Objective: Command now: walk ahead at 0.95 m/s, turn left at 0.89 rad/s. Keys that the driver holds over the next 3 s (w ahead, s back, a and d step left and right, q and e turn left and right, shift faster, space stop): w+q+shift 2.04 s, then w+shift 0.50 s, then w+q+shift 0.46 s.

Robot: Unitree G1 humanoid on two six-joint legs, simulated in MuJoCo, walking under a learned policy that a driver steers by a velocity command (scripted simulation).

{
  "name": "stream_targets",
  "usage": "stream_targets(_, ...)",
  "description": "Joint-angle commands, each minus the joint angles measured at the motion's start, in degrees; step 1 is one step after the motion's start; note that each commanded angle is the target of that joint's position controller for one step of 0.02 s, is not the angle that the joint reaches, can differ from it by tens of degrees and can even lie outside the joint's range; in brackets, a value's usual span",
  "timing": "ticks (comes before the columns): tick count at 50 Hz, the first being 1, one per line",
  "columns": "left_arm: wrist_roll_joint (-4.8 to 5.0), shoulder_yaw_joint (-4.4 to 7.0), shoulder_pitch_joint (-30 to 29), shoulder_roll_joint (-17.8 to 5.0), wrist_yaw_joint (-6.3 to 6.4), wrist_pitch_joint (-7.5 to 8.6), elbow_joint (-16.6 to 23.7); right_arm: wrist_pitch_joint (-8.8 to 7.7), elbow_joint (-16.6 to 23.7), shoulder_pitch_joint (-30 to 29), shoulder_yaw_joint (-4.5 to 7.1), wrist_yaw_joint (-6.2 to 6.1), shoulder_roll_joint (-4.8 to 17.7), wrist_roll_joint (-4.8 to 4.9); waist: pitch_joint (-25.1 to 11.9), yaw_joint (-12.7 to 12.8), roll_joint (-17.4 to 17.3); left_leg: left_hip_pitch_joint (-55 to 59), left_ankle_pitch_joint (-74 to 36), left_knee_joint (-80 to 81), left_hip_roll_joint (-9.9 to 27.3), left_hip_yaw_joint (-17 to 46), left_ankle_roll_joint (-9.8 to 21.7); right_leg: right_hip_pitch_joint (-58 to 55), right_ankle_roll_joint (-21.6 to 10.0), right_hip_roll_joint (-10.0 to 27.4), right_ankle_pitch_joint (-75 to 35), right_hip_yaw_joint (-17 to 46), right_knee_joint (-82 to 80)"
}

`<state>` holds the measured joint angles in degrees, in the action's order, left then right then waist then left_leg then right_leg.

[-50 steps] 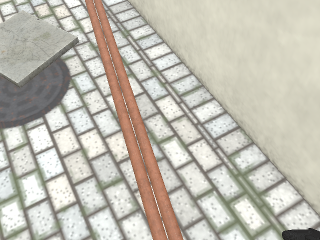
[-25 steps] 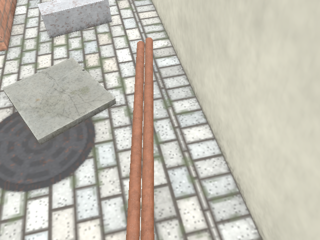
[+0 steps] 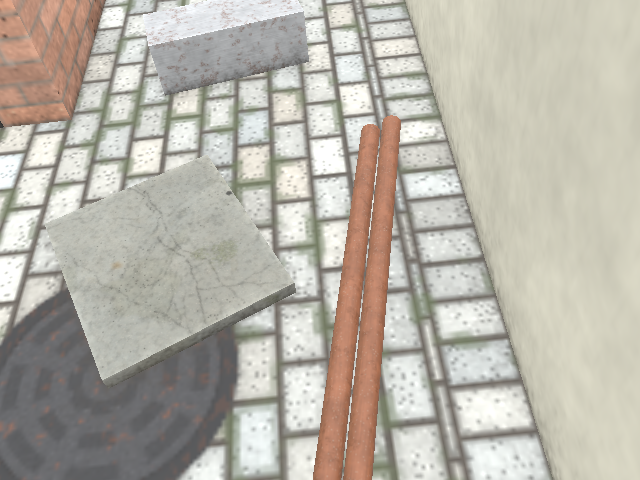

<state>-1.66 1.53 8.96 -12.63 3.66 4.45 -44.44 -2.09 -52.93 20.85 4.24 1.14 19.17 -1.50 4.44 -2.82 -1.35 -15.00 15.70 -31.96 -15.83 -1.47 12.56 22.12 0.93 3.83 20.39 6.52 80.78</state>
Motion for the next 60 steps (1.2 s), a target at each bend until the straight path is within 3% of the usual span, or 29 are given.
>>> stream_targets(1,-1.04,1.15,1.54,-9.62,-0.2,-1.08,4.78,-2.87,4.88,-0.39,0.8,-0.88,5.47,1.11,1.55,4.05,7.86,6.51,-13.76,20.0,21.55,35.83,11.33,17.89,2.42,2.6,3.14,-0.47,-7.62)
stream_targets(4,0.38,-0.34,-10.82,-6.81,-1.65,-1.48,9.54,-4.21,3.56,3.37,0.07,0.15,4.69,1.89,2.53,0.28,3.04,-3.53,-30.39,21.72,14.16,26.61,5.86,8.2,2.73,0.58,-2.25,-8.94,-24.6)
stream_targets(7,0.84,-1.54,-10.05,-5.35,-1.87,-1.58,7.94,-3.74,1.78,7.28,0.92,0.93,6.25,1.95,-2.02,-1.36,-1.0,-1.91,-50.16,18.28,11.72,23.56,-1.25,-7.34,0.64,-4.07,-19.43,-11.47,-41.35)
stream_targets(10,2.41,0.66,-4.47,-11.14,-0.47,-1.13,6.14,-2.96,2.6,3.58,1.76,0.11,8.66,1.29,-8.44,2.55,-7.54,6.36,-61.5,2.37,11.97,25.32,-4.27,-16.47,0.95,-5.01,-16.6,-5.99,-49.61)
stream_targets(11,2.7,1.86,3.21,-12.93,-0.06,-0.32,4.22,-2.89,3.05,1.07,1.79,0.45,8.71,1.59,-12.78,7.72,-5.82,4.02,-55.97,-7.51,11.52,23.92,-4.21,-25.55,0.38,-3.75,-19.35,-5.72,-52.26)
stream_targets(12,1.63,3.68,10.82,-16.05,0.12,0.71,1.52,-2.66,4.98,-0.34,1.21,1.08,7.21,2.03,-16.87,11.24,-1.52,-2.54,-42.87,-20.23,9.8,20.68,-4.67,-36.25,-0.53,2.51,-9.86,-0.3,-53.85)
stream_targets(13,0.24,4.74,20.17,-18.57,-0.24,1.13,-1.26,-2.41,7.67,-3.03,-0.61,0.45,-1.45,1.07,-20.93,13.1,9.13,-14.76,4.73,-39.1,6.47,14.27,-4.78,-47.12,-3.27,17.84,-3.25,13.5,-51.95)
stream_targets(15,1.29,4.18,11.73,-16.22,-2.04,1.38,-1.86,0.03,10.75,1.69,-0.65,-0.84,0.32,-0.43,-15.69,5.71,13.67,-30.91,6.04,-55.36,11.63,8.21,-3.36,-38.56,-11.77,25.64,18.04,40.07,-61.16)
stream_targets(16,1.24,3.22,9.01,-10.57,-2.5,1.19,-0.5,0.9,10.63,-3.36,-0.33,-0.27,1.75,-1.79,-9.75,7.24,7.72,-33.58,3.42,-59.7,13.47,6.61,-2.9,-33.48,-11.38,21.46,18.15,31.25,-61.48)
stream_targets(19,0.93,2.39,13.23,-9.28,-2.35,2.18,-5.13,3.04,14.64,-10.85,-1.11,0.77,-2.41,-1.98,-0.81,4.32,1.93,-40.02,4.44,-67.94,17.08,6.3,-2.62,-22.87,-7.33,17.28,4.37,13.5,-62.7)
stream_targets(24,0.66,2.4,6.95,-10.52,-1.91,3.3,-4.13,4.37,21.1,-18.2,-1.79,1.39,-2.24,-0.85,6.63,-1.27,14.48,-34.71,-2.3,-46.2,20.21,2.84,-6.79,-10.45,-1.6,11.91,-30.14,-13.05,-70.51)
stream_targets(28,1.11,2.65,11.34,-11.9,-1.58,2.86,-3.57,3.45,21.29,-20.51,-1.75,3.35,-0.5,-0.91,1.78,-0.44,8.56,-14.57,-15.28,-23.92,14.54,-8.52,-2.41,-14.96,-1.98,8.29,-58.95,-23.59,-71.62)
stream_targets(31,1.5,4.89,11.82,-18.82,-2.17,0.57,-2.91,2.77,16.27,-5.24,0.51,2.0,3.49,1.18,-8.38,-10.1,12.33,4.92,-9.28,-20.68,9.76,-8.36,0.31,-19.97,-2.32,11.77,-81.69,-22.32,-48.2)
stream_targets(32,1.38,5.89,10.01,-21.04,-2.44,-0.24,-1.85,2.63,13.89,2.72,1.67,1.18,5.41,0.63,-11.02,-13.97,11.36,13.42,-5.87,-14.28,10.18,-4.38,1.43,-18.39,-2.62,12.49,-80.18,-20.59,-36.34)
stream_targets(33,1.77,6.18,10.25,-19.53,-2.86,-1.22,-0.42,1.93,10.48,6.45,2.75,0.57,6.69,0.64,-11.87,-14.05,1.5,25.27,-12.65,-0.7,10.95,-2.24,2.77,-10.55,-1.45,6.76,-51.13,-20.65,-16.24)
stream_targets(34,0.74,4.22,12.28,-11.92,-3.5,-1.02,2.34,2.56,9.5,1.34,3.71,0.17,9.51,-0.29,-11.94,-5.29,-13.43,40.97,-19.97,-6.02,16.5,8.79,6.5,13.74,1.11,-1.56,6.06,-17.3,3.96)
stream_targets(35,-1.05,2.05,12.67,-7.83,-3.36,-0.57,4.21,2.55,11.44,0.65,4.05,-0.04,11.97,0.08,-18.93,-2.6,-5.1,41.37,-23.57,-10.72,20.85,16.23,7.89,19.46,-0.09,1.87,12.91,-10.8,13.8)
stream_targets(36,-0.02,1.64,6.06,-8.76,-3.85,0.66,8.5,3.97,12.3,1.29,3.92,-1.3,12.95,-0.46,-23.73,-3.96,-1.46,38.1,2.22,4.03,23.11,31.03,11.81,22.17,0.73,-1.01,6.79,-6.87,14.68)
stream_targets(37,0.55,1.33,4.05,-10.29,-3.96,1.49,9.81,3.03,11.59,1.77,3.6,-1.83,12.3,-0.95,-16.72,-3.35,-3.6,31.52,8.31,13.99,26.72,41.63,12.4,27.58,1.02,0.62,4.35,-4.68,11.56)
stream_targets(39,-0.57,0.13,0.56,-9.66,-3.16,0.22,8.89,0.39,9.65,-0.45,2.61,-2.67,9.19,-0.67,-5.12,0.55,2.56,15.13,2.29,17.24,25.03,38.67,10.79,24.65,1.96,3.64,4.42,-2.93,4.83)
stream_targets(41,-1.58,0.0,1.2,-9.3,-2.81,-1.58,8.15,-1.52,9.59,-4.03,0.73,-2.95,4.7,-1.57,-3.54,4.04,4.21,1.8,-0.58,16.44,20.38,29.88,8.29,17.13,3.39,4.76,9.16,-2.25,-1.12)
stream_targets(44,-0.97,-1.19,-8.92,-7.84,-3.1,-2.67,13.91,-2.84,10.22,-8.98,1.08,-2.4,7.1,0.13,0.99,5.73,0.71,-14.43,-5.36,24.51,14.82,22.24,6.15,5.13,4.18,2.4,1.2,-5.83,-22.77)
stream_targets(48,1.14,0.1,4.02,-9.21,-2.57,-3.33,10.04,-3.58,9.69,-9.99,2.93,-0.07,9.72,0.96,-7.0,11.01,-0.01,-12.81,-35.09,13.52,13.24,19.08,2.54,-20.0,1.56,-5.48,-8.74,-10.81,-33.87)
stream_targets(50,2.11,3.05,27.59,-14.13,-1.71,-3.62,3.69,-4.03,11.41,-16.94,3.62,0.42,12.05,0.83,-17.68,25.44,3.38,-14.69,-41.87,-17.89,11.88,17.3,-3.07,-42.59,0.28,-4.9,-7.78,-9.67,-42.06)
stream_targets(51,1.86,3.33,33.38,-13.79,-1.14,-3.44,-1.4,-4.34,13.74,-20.28,1.11,0.2,2.08,-1.45,-17.38,23.72,15.64,-23.17,5.74,-38.05,5.34,15.39,-3.72,-48.15,1.23,1.76,-3.85,-3.36,-43.68)
stream_targets(52,-1.2,1.46,29.57,-11.3,-1.45,-2.96,-1.25,-4.32,20.09,-22.34,-1.3,0.11,-3.59,-0.76,-13.64,17.13,23.37,-35.37,10.53,-50.3,3.9,14.5,-2.62,-42.09,0.18,11.81,4.91,18.97,-52.79)
stream_targets(53,-2.32,0.67,12.69,-8.27,-1.85,-2.08,3.68,-3.61,19.43,-10.56,-1.75,0.29,-3.08,-0.21,-13.07,4.79,22.89,-35.48,3.24,-52.52,8.89,13.32,-2.29,-32.06,-6.21,18.91,12.21,35.75,-61.02)
stream_targets(55,-1.04,0.53,2.67,-4.76,-2.2,-1.37,6.29,-0.83,16.69,-10.81,-1.4,1.8,0.59,-2.44,-3.29,2.57,5.98,-30.82,-2.77,-51.38,15.68,9.88,-5.62,-13.18,-10.16,17.78,20.6,28.68,-62.99)
stream_targets(60,-0.17,2.31,9.01,-10.55,-3.29,2.11,-1.21,1.77,24.3,-20.41,-1.38,4.0,1.23,-0.76,3.7,2.44,2.46,-34.42,-6.13,-38.99,20.76,9.31,-8.16,-9.2,-5.73,16.47,0.07,3.72,-73.08)
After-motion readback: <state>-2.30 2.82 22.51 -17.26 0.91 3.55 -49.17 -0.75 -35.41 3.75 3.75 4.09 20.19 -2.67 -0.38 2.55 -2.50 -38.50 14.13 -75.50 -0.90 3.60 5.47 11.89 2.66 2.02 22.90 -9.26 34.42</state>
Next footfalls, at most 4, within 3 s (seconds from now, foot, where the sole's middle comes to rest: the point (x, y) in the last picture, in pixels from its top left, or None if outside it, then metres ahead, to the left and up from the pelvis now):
0.26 right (419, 473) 0.46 -0.13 -0.75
0.64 left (218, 357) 0.74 0.28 -0.73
1.02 right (174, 238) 1.08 0.41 -0.71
1.46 left None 1.02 0.89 -0.75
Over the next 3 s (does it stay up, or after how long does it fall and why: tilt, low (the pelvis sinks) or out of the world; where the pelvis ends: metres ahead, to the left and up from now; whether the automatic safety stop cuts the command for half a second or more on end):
stays up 0.42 2.04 0.01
